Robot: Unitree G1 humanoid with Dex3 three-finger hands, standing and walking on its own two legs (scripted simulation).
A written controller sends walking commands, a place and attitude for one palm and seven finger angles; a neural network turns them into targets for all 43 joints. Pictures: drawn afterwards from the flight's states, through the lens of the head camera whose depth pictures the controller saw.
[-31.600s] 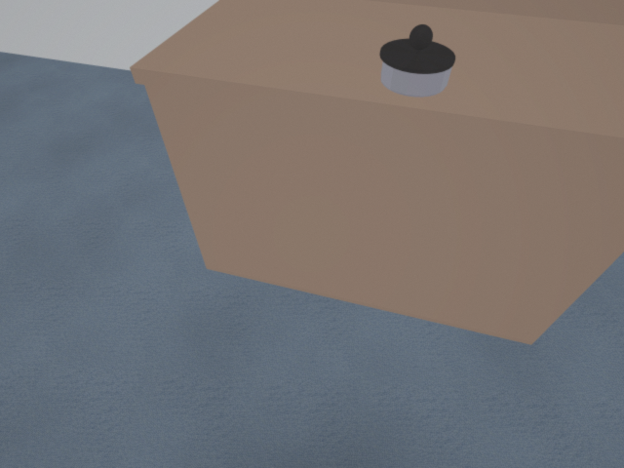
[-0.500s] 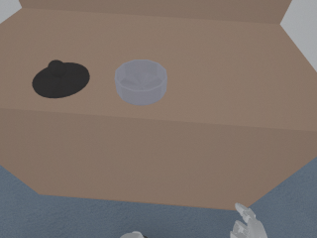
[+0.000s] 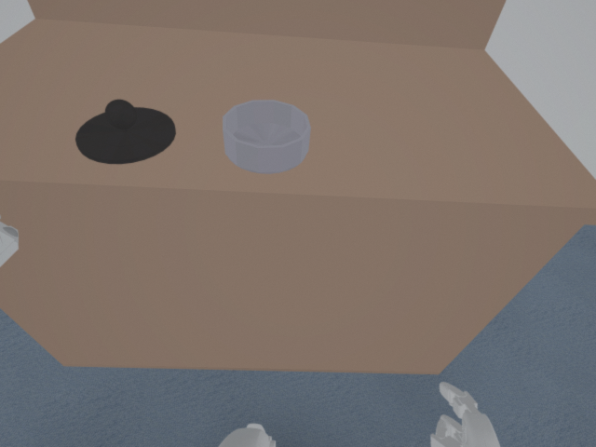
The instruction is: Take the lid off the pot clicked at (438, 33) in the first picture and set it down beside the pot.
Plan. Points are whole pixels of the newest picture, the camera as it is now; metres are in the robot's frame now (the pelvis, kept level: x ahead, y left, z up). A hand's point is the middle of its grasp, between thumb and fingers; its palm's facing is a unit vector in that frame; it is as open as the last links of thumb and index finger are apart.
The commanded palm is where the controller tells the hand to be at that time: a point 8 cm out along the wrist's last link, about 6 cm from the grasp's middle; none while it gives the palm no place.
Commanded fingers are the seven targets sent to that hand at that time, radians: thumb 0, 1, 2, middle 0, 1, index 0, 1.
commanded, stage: step back with the hand held close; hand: left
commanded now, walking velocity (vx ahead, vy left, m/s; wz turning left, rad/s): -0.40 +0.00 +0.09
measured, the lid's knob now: (121, 114) +0.57 +0.36 +0.13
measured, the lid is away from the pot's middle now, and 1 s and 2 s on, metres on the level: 0.24 0.24 0.24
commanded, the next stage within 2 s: stop stepping back and stand still in 0.08 s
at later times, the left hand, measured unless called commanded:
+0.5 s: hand out of the picture -0.01 +0.28 +0.33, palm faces +0.63 -0.73 -0.25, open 7.4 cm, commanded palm -0.03 +0.31 +0.30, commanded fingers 0.00 0.90 0.90 -0.20 -0.30 -0.20 -0.30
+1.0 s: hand out of the picture +0.00 +0.28 +0.32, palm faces +0.61 -0.71 -0.36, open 7.4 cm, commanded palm none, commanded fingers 0.00 0.90 0.90 -0.20 -0.30 -0.20 -0.30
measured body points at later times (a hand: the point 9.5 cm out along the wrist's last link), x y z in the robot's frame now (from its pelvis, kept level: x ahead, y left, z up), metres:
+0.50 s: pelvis -0.16 +0.03 +0.00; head -0.20 +0.06 +0.45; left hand -0.05 +0.32 +0.34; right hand -0.02 -0.21 -0.08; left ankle -0.15 +0.13 -0.67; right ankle -0.15 -0.11 -0.73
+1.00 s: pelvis -0.19 +0.04 +0.00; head -0.20 +0.03 +0.45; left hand -0.04 +0.32 +0.33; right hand -0.05 -0.19 -0.11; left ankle -0.20 +0.16 -0.71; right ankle -0.19 -0.09 -0.73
